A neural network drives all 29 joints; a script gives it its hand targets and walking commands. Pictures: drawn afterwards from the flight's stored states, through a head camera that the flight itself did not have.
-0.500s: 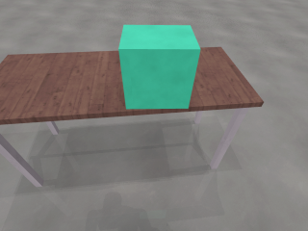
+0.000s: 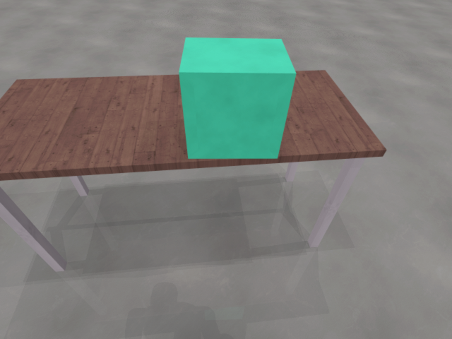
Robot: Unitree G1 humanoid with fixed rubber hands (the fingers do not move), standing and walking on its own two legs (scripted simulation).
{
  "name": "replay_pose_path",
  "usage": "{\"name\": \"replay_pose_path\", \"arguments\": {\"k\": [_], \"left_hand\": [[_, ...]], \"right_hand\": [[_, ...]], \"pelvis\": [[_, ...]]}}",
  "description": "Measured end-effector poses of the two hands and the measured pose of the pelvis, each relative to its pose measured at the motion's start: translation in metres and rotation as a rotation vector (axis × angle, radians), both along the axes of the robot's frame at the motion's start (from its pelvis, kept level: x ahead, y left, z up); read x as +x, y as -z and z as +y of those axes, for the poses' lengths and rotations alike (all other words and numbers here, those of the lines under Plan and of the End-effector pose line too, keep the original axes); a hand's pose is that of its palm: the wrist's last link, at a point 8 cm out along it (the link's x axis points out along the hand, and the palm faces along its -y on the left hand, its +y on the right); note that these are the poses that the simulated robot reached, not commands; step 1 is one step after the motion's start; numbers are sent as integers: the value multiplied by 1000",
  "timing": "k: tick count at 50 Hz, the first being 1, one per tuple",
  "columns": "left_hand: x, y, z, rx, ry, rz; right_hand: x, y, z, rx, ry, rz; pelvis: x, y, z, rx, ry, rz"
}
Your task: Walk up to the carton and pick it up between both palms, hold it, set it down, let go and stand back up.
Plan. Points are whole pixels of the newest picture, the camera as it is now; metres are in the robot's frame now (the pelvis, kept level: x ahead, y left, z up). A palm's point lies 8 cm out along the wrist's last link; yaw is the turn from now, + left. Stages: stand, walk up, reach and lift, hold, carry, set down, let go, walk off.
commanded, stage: stand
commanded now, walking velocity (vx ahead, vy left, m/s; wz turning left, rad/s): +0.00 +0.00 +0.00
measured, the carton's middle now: (233, 100) +0.75 -0.03 +0.04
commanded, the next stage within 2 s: walk up in 1.20 s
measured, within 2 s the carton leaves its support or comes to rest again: neither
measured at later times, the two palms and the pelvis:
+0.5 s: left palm out of the picture -0.04 +0.19 -0.15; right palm out of the picture -0.04 -0.20 -0.15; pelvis -0.01 +0.00 +0.00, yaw +0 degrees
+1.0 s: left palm out of the picture -0.03 +0.20 -0.15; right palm out of the picture -0.04 -0.20 -0.15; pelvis +0.00 +0.00 +0.00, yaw +0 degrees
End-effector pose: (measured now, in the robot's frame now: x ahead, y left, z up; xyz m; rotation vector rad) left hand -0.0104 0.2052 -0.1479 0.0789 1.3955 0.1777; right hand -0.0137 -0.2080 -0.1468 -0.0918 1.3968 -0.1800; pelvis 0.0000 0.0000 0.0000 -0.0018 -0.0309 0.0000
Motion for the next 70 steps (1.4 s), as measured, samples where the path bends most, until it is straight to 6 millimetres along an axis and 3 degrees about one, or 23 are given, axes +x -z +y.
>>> {"name": "replay_pose_path", "arguments": {"k": [13,35,70], "left_hand": [[-28,1,-5,-9,-3,69],[-32,0,-13,-20,12,77],[-19,-2,-13,-14,6,92]], "right_hand": [[-20,1,6,17,2,45],[-38,2,9,36,7,88],[-17,1,4,28,6,85]], "pelvis": [[-8,-1,0,2,0,0],[-14,-1,-4,1,1,20],[8,-2,-5,1,2,29]]}}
